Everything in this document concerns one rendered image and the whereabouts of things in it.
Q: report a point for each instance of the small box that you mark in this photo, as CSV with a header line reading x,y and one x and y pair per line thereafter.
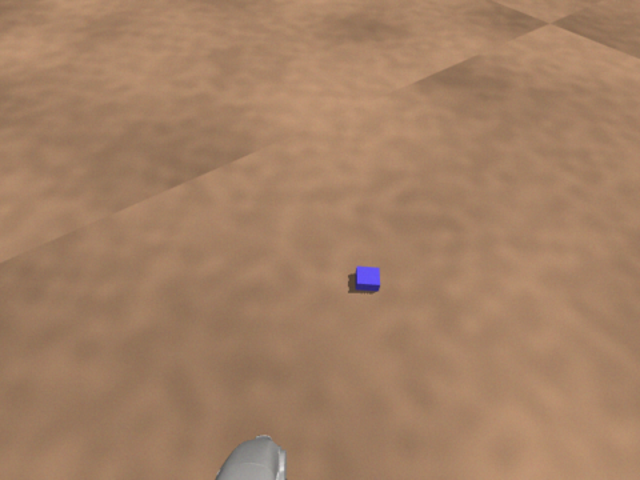
x,y
367,278

